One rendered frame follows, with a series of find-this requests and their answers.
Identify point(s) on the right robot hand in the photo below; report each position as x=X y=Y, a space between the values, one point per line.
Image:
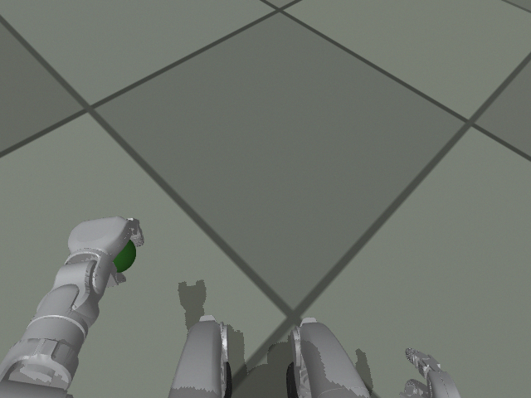
x=439 y=383

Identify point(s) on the left robot arm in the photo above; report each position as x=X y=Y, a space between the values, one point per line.
x=43 y=363

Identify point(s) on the left robot hand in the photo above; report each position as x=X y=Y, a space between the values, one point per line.
x=109 y=235

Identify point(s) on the ball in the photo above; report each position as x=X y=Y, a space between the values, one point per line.
x=126 y=257

